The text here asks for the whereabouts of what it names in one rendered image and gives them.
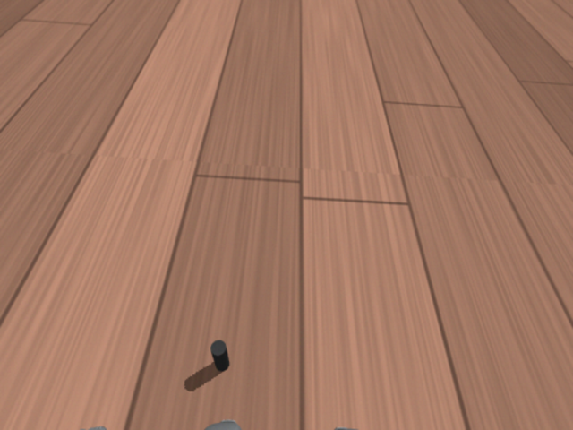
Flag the can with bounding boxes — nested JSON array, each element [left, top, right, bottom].
[[210, 340, 229, 371]]

